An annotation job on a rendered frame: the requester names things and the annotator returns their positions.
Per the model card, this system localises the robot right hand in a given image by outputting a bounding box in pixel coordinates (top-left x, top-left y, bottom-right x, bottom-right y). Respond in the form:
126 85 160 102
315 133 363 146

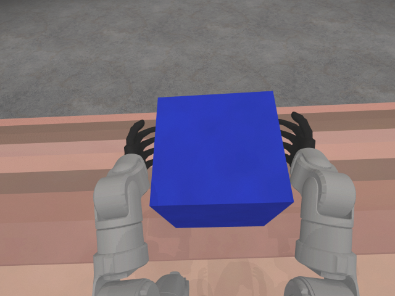
278 112 315 167

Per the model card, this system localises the right robot forearm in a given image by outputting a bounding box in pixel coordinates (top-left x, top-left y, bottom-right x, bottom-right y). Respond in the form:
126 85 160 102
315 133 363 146
290 148 360 296

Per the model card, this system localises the right robot upper arm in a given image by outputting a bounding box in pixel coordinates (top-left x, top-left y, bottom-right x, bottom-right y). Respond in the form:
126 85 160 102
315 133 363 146
284 276 354 296

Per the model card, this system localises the left robot forearm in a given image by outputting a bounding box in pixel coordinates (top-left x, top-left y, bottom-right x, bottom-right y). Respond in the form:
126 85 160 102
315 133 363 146
92 154 150 296

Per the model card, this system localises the robot left hand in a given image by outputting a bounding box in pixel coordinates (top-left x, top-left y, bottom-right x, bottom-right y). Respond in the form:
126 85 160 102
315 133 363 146
124 120 156 169

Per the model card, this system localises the robot left thigh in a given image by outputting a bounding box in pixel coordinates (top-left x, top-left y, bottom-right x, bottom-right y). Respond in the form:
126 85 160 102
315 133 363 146
155 274 189 296

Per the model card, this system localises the carton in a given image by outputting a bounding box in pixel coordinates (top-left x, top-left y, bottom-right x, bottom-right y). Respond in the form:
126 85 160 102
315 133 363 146
149 91 294 228

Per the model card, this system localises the left robot upper arm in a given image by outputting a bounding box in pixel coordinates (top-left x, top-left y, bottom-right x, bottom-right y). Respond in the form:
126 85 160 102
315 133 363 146
97 278 160 296

